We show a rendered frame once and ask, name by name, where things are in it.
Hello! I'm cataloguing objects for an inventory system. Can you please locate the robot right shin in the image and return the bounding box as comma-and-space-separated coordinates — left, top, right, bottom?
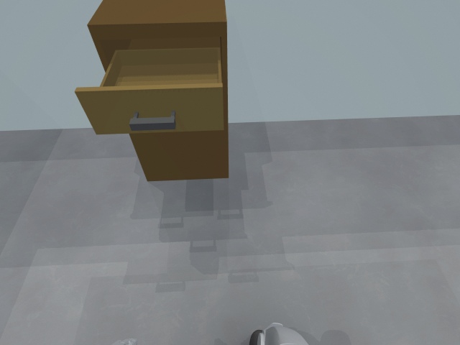
265, 323, 283, 331

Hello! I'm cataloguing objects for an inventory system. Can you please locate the right robot thigh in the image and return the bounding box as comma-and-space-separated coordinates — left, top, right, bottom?
257, 326, 308, 345

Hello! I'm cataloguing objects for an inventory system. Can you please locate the drawer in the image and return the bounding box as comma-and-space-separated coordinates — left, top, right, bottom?
75, 47, 224, 134

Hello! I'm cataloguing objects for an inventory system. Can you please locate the cabinet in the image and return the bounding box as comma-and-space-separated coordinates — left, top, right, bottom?
87, 0, 229, 181

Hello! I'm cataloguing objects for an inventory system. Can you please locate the handle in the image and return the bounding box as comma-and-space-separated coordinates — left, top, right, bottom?
129, 111, 176, 131

